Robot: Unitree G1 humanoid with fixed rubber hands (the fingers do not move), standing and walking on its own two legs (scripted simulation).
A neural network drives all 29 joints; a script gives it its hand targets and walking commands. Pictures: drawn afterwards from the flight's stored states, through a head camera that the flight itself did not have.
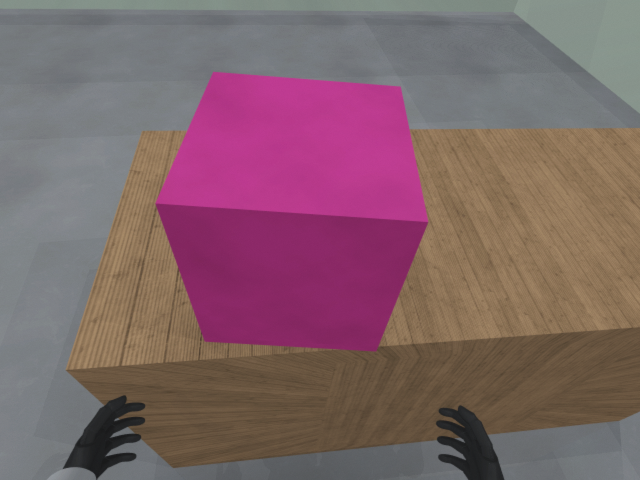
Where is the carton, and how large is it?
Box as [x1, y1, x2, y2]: [155, 72, 427, 350]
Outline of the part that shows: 213,72 155,203 204,340 219,342 376,350 427,223 400,87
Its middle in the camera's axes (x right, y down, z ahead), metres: -0.03 -0.03 +0.57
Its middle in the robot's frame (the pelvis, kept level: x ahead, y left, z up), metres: +0.46 +0.03 +0.05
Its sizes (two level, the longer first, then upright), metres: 0.263 0.262 0.293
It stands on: a pedestal, 0.69 m high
